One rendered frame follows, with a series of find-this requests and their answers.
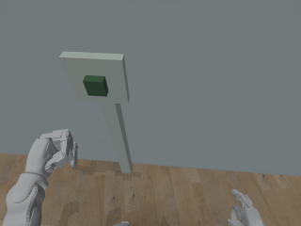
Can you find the panel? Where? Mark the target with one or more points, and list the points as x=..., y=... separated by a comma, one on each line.
x=79, y=64

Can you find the button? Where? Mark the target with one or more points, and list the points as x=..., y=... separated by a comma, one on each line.
x=96, y=85

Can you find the robot left hand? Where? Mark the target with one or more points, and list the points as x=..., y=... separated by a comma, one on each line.
x=44, y=157

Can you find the left robot forearm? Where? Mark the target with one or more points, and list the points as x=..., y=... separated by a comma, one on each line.
x=24, y=200

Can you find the robot right hand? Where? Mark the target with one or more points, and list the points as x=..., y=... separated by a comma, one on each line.
x=248, y=215

